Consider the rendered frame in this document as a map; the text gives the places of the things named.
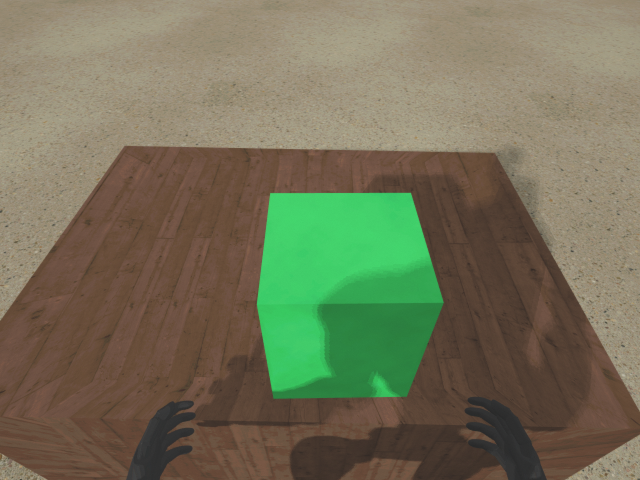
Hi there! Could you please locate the carton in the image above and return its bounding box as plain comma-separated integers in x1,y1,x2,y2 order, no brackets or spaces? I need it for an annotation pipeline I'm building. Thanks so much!
257,193,444,399

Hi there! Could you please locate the pedestal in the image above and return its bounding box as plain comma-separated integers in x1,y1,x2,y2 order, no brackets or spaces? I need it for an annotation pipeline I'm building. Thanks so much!
0,146,640,480

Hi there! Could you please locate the right robot hand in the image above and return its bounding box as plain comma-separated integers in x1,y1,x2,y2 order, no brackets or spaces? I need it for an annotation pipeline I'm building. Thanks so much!
465,397,547,480

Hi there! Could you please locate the left robot hand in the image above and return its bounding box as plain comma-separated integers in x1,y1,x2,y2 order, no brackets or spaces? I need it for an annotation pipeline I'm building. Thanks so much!
126,401,196,480

